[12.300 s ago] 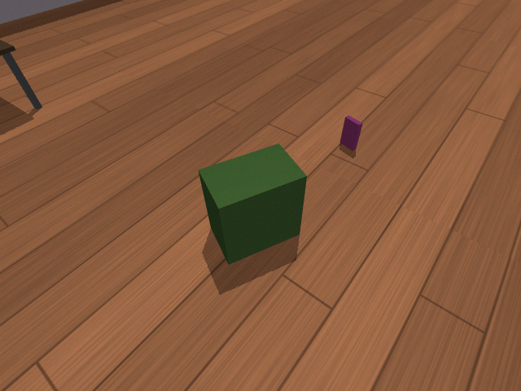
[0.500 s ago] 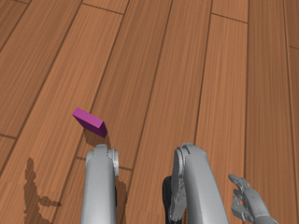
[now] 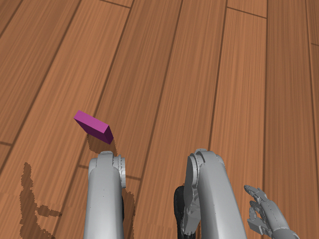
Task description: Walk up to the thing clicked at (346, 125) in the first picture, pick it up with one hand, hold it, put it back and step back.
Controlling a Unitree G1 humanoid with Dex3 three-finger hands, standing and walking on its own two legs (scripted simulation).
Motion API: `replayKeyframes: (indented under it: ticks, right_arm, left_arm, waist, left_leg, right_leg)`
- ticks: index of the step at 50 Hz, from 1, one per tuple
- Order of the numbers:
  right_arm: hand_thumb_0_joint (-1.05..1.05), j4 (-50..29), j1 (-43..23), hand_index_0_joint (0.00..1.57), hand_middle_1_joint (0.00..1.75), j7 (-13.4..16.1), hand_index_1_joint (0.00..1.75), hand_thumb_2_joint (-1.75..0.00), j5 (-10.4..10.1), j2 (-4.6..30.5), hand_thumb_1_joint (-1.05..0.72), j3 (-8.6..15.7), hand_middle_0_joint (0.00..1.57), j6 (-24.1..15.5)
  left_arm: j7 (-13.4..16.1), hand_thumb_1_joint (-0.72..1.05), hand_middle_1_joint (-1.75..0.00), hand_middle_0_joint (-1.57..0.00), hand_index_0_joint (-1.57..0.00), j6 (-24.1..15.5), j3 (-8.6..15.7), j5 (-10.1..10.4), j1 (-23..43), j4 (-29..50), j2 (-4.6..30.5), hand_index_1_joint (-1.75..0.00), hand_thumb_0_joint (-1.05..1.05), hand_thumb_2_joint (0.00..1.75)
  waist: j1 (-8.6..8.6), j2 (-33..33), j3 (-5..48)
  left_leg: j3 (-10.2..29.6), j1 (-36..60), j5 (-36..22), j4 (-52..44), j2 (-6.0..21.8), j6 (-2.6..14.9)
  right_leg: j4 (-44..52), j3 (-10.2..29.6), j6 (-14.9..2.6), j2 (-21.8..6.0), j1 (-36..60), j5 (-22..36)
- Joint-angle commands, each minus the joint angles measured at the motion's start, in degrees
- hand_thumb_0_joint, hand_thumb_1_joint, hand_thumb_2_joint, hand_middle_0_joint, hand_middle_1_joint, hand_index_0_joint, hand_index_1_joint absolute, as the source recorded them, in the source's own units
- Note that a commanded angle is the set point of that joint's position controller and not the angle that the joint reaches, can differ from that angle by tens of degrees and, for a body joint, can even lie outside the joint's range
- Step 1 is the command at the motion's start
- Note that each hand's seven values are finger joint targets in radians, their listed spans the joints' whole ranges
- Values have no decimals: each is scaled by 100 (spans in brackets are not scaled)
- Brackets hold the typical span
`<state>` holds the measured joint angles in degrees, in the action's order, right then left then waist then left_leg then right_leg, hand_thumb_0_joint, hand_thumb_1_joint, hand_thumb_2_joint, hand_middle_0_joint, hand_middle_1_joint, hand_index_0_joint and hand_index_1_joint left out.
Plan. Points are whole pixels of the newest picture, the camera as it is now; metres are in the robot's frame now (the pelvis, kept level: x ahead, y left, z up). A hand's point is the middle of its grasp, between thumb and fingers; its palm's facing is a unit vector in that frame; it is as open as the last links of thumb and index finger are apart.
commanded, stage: go down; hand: left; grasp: from the side
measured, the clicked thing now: (96, 129) +0.43 +0.21 -0.29
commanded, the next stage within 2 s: approach in 0.20 s
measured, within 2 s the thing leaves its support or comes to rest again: neither
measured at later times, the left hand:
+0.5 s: hand out of the picture +0.35 +0.41 -0.03, palm faces +0.20 -0.98 -0.04, open 17.4 cm
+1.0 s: hand (62, 132) +0.40 +0.30 -0.22, palm faces +0.04 -1.00 +0.05, open 17.5 cm
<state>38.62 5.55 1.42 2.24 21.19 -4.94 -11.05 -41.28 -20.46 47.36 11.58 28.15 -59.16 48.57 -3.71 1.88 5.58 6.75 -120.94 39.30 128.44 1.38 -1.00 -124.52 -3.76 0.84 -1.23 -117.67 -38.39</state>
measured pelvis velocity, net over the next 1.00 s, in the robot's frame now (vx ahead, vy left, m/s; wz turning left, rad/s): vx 0.00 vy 0.01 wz -0.11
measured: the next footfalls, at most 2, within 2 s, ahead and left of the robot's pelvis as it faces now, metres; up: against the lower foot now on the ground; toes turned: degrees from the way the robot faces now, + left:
none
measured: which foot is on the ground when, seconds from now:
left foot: down 0.00-1.00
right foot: down 0.00-1.00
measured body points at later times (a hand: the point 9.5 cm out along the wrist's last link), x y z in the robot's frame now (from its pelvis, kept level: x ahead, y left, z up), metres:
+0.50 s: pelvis +0.00 +0.00 -0.02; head +0.19 +0.07 +0.38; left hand +0.33 +0.46 -0.02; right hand +0.17 -0.27 -0.11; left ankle +0.09 +0.13 -0.35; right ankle +0.10 -0.13 -0.35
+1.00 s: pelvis +0.00 +0.01 -0.09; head +0.23 +0.13 +0.27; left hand +0.39 +0.35 -0.22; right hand +0.17 -0.26 -0.15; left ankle +0.09 +0.13 -0.35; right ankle +0.10 -0.13 -0.35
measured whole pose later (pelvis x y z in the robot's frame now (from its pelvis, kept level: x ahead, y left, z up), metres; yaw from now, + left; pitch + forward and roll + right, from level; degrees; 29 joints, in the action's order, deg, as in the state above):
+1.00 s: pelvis +0.00 +0.01 -0.09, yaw -6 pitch +20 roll -12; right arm 37.8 -6.4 -3.5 12.9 21.0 -17.3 -7.8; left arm -35.1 -49.8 37.5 14.8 32.6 -73.3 42.9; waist -10.1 10.3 -9.2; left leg 14.4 -128.3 41.5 148.8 0.9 -1.2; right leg -139.3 -8.6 2.6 1.2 -122.4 -37.7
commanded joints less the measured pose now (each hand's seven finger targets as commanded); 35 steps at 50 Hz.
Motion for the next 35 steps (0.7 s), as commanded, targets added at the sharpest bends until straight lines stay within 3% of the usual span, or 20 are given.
replayKeyframes:
  ticks: [1,2,5,10,13,15,16,19,21,23,28,33,35]
  right_arm:
    - [0,-304,650,20,30,93,30,-91,-23,1325,-92,465,20,-127]
    - [0,-250,661,20,30,88,30,-91,-18,1316,-92,461,20,-120]
    - [0,-257,651,20,30,79,30,-91,15,1315,-92,447,20,-119]
    - [0,-304,533,20,30,78,30,-91,0,1352,-92,480,20,-127]
    - [0,-267,628,20,30,72,30,-91,6,1354,-92,472,20,-107]
    - [0,-246,613,20,30,71,30,-91,-34,1354,-94,480,20,-99]
    - [0,-267,588,20,30,62,30,-90,-33,1343,-91,502,20,-104]
    - [0,-267,541,20,30,35,30,-90,-50,1312,-91,516,20,-144]
    - [0,-266,435,20,30,14,30,-90,-47,1255,-92,491,20,-183]
    - [0,-133,423,20,30,-18,30,-90,-6,1220,-92,419,20,-218]
    - [0,-238,116,20,30,-84,30,-90,180,1314,-91,265,20,-316]
    - [0,-281,-101,20,30,-186,30,-90,421,1463,-91,27,20,-260]
    - [0,-284,-215,20,30,-222,30,-90,517,1536,-92,-113,20,-172]
  left_arm:
    - [-17,-49,-7,-4,-4,-406,514,230,829,957,2466,-7,0,8]
    - [-46,-50,-7,-4,-4,-419,470,247,838,889,2358,-7,0,8]
    - [-61,-51,-7,-4,-4,-459,604,266,897,952,2571,-7,0,8]
    - [-87,-49,-6,-4,-4,-443,462,238,885,1094,2461,-6,0,7]
    - [-61,-49,-6,-4,-4,-441,591,254,868,1217,2629,-6,0,7]
    - [-64,-54,-12,-7,-5,-445,473,295,872,1284,2424,-14,0,12]
    - [-74,-56,-7,-8,-6,-437,412,314,763,1290,2237,-9,0,4]
    - [-88,-57,-9,-8,-6,-493,221,410,561,997,1730,-10,0,4]
    - [-103,-59,-9,-8,-6,-674,105,528,647,836,1404,-10,0,3]
    - [-166,-57,-9,-7,-6,-928,-160,689,609,439,838,-10,0,4]
    - [-82,-49,-10,-7,-6,-1791,-235,761,1158,226,953,-10,0,5]
    - [139,-47,-10,-7,-6,-2509,-105,581,1142,70,1409,-10,0,6]
    - [208,-48,-10,-7,-6,-2707,-156,533,1215,-19,1445,-11,0,7]
  waist:
    - [254,-1280,3427]
    - [239,-1271,3306]
    - [293,-1165,3516]
    - [307,-1348,3440]
    - [344,-1416,3613]
    - [326,-1518,3440]
    - [300,-1550,3449]
    - [201,-1284,3035]
    - [59,-998,2782]
    - [-104,-772,2485]
    - [-187,-636,2415]
    - [-81,-1190,2691]
    - [-147,-1442,2675]
  left_leg:
    - [-308,2524,-798,-1657,-50,230]
    - [-301,2463,-747,-1638,-41,233]
    - [-415,2340,-807,-1475,-52,256]
    - [-378,2396,-495,-1579,-50,250]
    - [-379,2461,-729,-1521,-49,227]
    - [-295,2510,-595,-1632,-33,215]
    - [-274,2572,-585,-1657,-32,201]
    - [-202,2294,-308,-1627,-32,211]
    - [-231,1957,-235,-1419,-55,254]
    - [-220,1749,-282,-1197,-57,265]
    - [-229,1496,-113,-759,-30,249]
    - [-173,1798,-306,-568,30,124]
    - [-101,1923,-401,-498,60,78]
  right_leg:
    - [1129,-199,-306,153,1583,633]
    - [1090,-210,-310,157,1480,591]
    - [1139,-147,-284,170,1760,634]
    - [1095,-185,-303,184,1462,402]
    - [1037,-193,-307,180,1595,583]
    - [951,-236,-320,179,1317,505]
    - [951,-248,-322,177,1270,508]
    - [940,-297,-316,187,1041,306]
    - [962,-308,-300,205,958,237]
    - [885,-338,-288,217,878,277]
    - [661,-393,-262,272,852,151]
    - [246,-509,-288,312,955,286]
    - [77,-589,-297,317,923,390]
